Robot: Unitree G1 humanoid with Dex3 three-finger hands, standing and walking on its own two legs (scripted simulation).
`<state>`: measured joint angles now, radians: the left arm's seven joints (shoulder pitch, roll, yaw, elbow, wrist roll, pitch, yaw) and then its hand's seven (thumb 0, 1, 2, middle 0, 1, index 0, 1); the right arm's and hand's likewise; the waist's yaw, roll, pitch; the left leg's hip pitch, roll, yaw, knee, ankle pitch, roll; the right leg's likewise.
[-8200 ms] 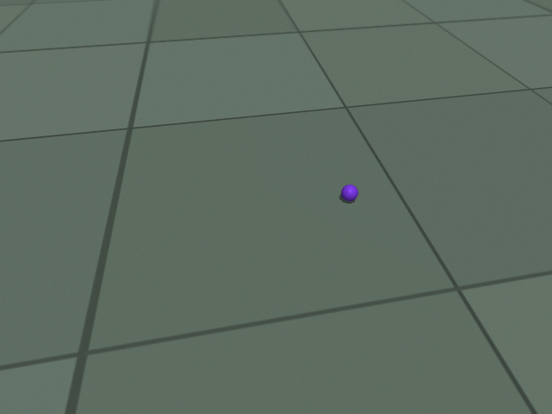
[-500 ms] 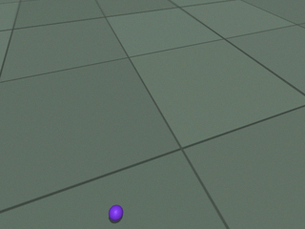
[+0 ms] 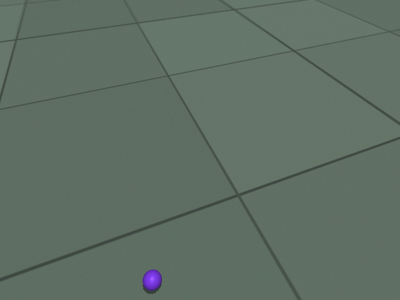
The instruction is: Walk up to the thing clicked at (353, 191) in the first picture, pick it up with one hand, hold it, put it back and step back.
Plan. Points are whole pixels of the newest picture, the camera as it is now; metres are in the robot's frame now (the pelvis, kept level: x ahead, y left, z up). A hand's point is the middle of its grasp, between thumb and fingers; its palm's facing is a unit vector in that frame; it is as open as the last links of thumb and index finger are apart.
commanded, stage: stand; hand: left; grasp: from above
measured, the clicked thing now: (152, 279) +0.39 +0.23 -0.74
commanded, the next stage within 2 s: rise first in 0.80 s
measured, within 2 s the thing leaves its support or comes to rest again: neither
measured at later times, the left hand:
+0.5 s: hand out of the picture +0.07 +0.25 -0.16, palm faces -0.03 -0.94 -0.34, open 7.4 cm
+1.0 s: hand out of the picture +0.09 +0.25 -0.16, palm faces +0.03 -0.94 -0.33, open 7.5 cm
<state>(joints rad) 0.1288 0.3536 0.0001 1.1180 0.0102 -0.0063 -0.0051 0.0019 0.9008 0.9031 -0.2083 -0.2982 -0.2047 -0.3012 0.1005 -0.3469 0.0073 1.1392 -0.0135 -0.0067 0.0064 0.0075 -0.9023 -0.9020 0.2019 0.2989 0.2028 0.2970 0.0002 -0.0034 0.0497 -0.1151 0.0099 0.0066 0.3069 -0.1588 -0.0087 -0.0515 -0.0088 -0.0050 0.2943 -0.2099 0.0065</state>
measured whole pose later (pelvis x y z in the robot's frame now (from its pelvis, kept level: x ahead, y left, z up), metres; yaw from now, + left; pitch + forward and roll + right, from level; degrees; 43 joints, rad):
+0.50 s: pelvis +0.00 +0.00 +0.00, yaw +0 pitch -2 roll +0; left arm 0.13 0.35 0.00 1.11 0.01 -0.01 0.00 0.00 0.90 0.90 -0.21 -0.30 -0.20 -0.30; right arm 0.10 -0.35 0.01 1.13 -0.01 -0.01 0.00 0.01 -0.90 -0.90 0.20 0.30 0.20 0.30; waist 0.00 0.00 0.05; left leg -0.11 0.01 0.01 0.31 -0.16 -0.01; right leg -0.05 -0.01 0.00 0.30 -0.21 0.01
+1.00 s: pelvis -0.01 +0.00 +0.00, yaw +0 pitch +1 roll +0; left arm 0.09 0.33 0.04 1.06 -0.01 -0.03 0.01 0.01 0.84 0.91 -0.22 -0.36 -0.21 -0.36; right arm 0.18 -0.34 0.01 0.97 0.04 -0.03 -0.03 0.01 -0.92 -0.91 0.20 0.30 0.20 0.30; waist 0.00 0.00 0.05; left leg -0.22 0.01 0.00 0.40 -0.19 0.00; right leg -0.15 -0.01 -0.01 0.39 -0.24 0.01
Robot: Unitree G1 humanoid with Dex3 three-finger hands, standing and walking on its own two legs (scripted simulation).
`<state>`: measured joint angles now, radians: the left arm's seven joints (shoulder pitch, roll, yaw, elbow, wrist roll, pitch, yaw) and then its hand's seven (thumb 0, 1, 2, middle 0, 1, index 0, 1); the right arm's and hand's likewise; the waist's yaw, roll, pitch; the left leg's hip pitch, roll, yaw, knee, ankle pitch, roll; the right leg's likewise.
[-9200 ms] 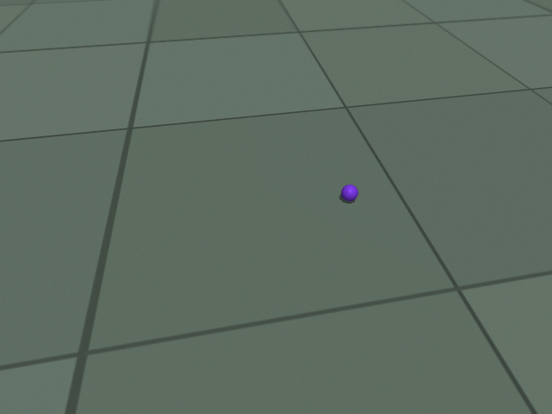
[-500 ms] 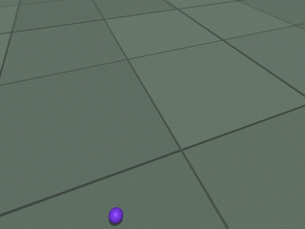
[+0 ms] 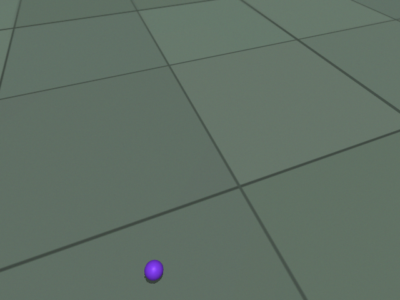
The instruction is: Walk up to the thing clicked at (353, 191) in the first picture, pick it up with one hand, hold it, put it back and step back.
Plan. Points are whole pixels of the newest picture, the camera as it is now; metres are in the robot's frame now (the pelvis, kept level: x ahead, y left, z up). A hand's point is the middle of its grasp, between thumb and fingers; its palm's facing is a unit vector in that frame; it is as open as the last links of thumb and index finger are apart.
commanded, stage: rise first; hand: left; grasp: from above
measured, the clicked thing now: (153, 270) +0.40 +0.22 -0.74
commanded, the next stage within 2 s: none
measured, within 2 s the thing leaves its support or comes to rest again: neither
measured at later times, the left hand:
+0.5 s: hand out of the picture +0.13 +0.26 -0.22, palm faces -0.14 -0.89 -0.44, open 13.7 cm
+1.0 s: hand out of the picture +0.14 +0.27 -0.31, palm faces -0.36 -0.73 -0.58, open 14.2 cm
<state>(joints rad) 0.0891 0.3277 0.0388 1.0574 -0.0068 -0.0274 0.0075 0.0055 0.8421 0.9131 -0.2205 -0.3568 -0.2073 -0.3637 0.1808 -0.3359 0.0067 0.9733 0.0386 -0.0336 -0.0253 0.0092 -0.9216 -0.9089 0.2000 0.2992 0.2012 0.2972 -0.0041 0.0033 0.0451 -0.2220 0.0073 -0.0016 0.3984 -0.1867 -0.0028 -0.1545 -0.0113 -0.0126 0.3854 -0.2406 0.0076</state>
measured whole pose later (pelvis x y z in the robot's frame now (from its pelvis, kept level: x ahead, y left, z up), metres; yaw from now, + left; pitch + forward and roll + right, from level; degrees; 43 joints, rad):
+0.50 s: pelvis -0.01 +0.01 -0.07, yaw -1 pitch +15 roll -1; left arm 0.18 0.31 0.13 0.63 0.24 0.15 0.01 0.00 -0.44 0.98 -0.08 -1.05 -0.08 -1.05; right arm 0.23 -0.24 -0.03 0.60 0.01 -0.09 -0.01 0.01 -0.90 -0.91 0.20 0.30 0.20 0.30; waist -0.02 0.00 -0.09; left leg -0.83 0.02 -0.01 1.03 -0.46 0.01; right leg -0.75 0.00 -0.01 1.01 -0.51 0.02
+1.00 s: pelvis -0.03 +0.01 -0.17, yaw -1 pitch +26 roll -3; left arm 0.18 0.37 0.09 0.47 0.45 0.12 0.05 -0.01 -0.53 0.98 -0.07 -1.07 -0.07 -1.07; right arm 0.13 -0.25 -0.02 0.54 0.00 -0.17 0.02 0.01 -0.89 -0.90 0.20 0.30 0.20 0.30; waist -0.02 0.01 -0.18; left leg -1.33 0.02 -0.04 1.48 -0.60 0.01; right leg -1.23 0.00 -0.03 1.45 -0.67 0.02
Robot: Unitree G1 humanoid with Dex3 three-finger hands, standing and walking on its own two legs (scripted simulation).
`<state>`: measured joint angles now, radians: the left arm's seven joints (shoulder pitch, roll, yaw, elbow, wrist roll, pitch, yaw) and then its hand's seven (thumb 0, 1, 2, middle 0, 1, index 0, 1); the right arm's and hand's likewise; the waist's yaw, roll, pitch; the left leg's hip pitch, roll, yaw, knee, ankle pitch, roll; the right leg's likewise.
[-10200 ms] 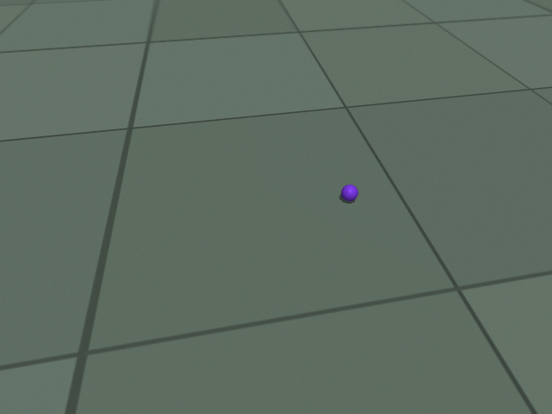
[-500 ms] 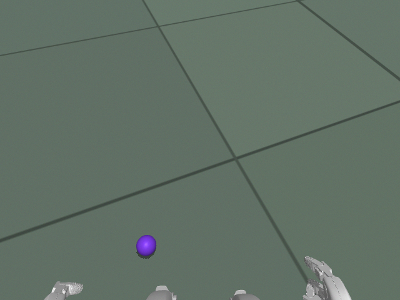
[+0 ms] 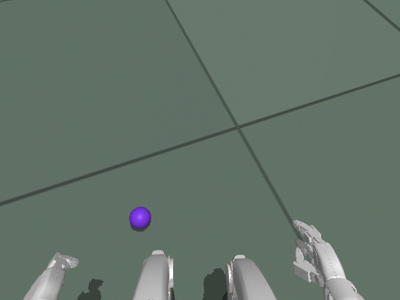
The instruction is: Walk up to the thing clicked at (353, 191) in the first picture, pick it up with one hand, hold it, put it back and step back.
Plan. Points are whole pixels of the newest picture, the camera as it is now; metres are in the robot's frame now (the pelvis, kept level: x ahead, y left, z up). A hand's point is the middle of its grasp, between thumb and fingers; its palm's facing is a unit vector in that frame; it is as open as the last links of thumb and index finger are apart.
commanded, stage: rise first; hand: left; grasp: from above
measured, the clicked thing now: (140, 217) +0.42 +0.22 -0.57
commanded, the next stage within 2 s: none
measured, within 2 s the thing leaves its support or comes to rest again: neither
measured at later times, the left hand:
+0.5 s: hand (103, 246) +0.28 +0.28 -0.32, palm faces -0.46 -0.28 -0.84, open 14.1 cm
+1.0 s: hand (112, 233) +0.33 +0.27 -0.40, palm faces -0.46 -0.06 -0.88, open 14.3 cm
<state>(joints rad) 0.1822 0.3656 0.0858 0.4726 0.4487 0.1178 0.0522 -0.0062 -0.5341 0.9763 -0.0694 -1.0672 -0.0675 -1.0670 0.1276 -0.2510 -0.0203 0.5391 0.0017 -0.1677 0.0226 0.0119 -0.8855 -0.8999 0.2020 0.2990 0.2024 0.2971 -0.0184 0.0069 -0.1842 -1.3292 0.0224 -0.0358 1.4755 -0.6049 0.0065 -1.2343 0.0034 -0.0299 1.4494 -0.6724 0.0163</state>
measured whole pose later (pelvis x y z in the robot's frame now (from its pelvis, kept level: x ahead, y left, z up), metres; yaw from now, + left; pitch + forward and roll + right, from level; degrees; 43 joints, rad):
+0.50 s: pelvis -0.07 -0.01 -0.18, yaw -4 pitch +33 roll -4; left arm -0.46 0.53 0.09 0.92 0.89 -0.13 0.20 0.00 -0.53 1.04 -0.06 -1.06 -0.06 -1.07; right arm 0.09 -0.26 -0.06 0.74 -0.04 -0.10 0.06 0.01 -0.87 -0.90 0.20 0.30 0.20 0.30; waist -0.02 0.02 -0.14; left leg -2.03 0.05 -0.08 2.06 -0.62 -0.01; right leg -1.93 0.04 -0.06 2.05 -0.71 0.00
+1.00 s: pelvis -0.07 +0.00 -0.24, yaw -7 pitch +33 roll -7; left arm -0.67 0.62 0.09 1.19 1.18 -0.23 0.35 0.00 -0.56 1.05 -0.08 -0.99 -0.07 -1.00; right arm 0.10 -0.25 -0.03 0.78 -0.10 -0.04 0.09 0.01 -0.90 -0.90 0.20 0.30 0.20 0.30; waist -0.09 -0.02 -0.12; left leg -2.22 0.05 -0.11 2.26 -0.62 0.00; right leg -2.10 0.05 -0.08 2.23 -0.71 0.02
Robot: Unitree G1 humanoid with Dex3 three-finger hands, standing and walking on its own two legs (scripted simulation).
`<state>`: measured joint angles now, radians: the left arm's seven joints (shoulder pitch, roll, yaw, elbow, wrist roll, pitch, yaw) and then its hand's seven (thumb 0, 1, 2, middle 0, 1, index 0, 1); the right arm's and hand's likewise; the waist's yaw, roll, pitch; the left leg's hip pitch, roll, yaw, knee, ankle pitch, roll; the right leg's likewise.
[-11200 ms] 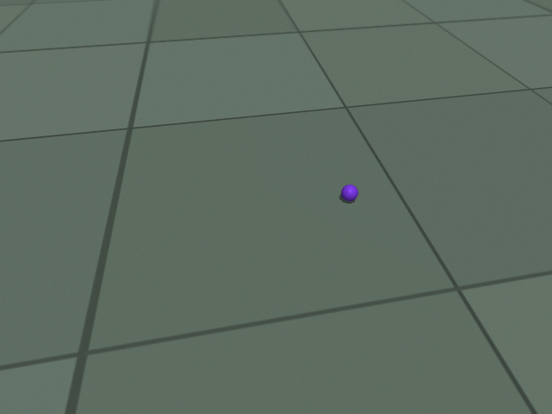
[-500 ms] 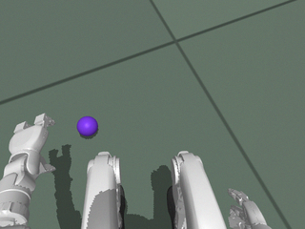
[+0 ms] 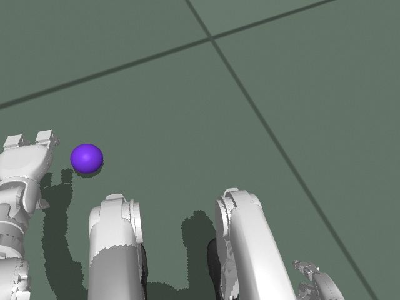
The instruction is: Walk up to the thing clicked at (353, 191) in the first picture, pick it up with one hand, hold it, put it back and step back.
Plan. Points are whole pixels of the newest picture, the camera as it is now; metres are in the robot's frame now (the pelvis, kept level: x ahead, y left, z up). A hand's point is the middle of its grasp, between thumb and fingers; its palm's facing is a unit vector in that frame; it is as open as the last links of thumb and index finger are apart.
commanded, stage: rise first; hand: left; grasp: from above
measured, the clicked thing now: (87, 158) +0.47 +0.28 -0.33
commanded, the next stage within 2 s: none
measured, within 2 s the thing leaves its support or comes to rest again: neither
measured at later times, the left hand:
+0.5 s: hand (53, 172) +0.39 +0.31 -0.20, palm faces -0.45 -0.09 -0.89, open 14.2 cm
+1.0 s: hand (59, 170) +0.40 +0.31 -0.22, palm faces -0.45 -0.09 -0.89, open 14.2 cm
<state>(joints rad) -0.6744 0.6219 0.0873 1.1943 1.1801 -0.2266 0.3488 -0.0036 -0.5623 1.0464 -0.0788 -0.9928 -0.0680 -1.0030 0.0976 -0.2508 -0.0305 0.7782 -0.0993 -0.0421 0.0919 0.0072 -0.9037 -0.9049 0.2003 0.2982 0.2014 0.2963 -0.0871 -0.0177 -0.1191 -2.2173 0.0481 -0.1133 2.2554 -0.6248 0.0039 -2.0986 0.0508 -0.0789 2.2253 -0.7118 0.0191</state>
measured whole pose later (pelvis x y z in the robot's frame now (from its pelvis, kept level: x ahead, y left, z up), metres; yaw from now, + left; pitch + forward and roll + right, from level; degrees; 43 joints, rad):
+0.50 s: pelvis +0.00 +0.00 -0.03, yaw -1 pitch +33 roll -6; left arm -0.76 0.65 0.11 1.33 1.23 -0.23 0.43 0.00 -0.55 1.02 -0.08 -1.01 -0.08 -1.01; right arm 0.09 -0.24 0.00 0.80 -0.14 -0.05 0.11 0.01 -0.91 -0.90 0.20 0.30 0.20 0.30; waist -0.12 -0.03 -0.08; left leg -2.29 0.05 -0.13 2.35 -0.64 -0.01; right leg -2.18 0.06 -0.09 2.32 -0.72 0.01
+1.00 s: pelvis +0.01 +0.00 -0.04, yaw -2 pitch +32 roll -7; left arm -0.78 0.67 0.11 1.36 1.24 -0.23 0.45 0.00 -0.55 1.02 -0.09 -1.01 -0.08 -1.01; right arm 0.08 -0.25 0.02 0.80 -0.16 -0.06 0.12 0.01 -0.91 -0.90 0.20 0.30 0.20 0.30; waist -0.14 -0.04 -0.07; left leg -2.32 0.05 -0.15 2.39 -0.65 -0.01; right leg -2.20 0.07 -0.10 2.35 -0.72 0.01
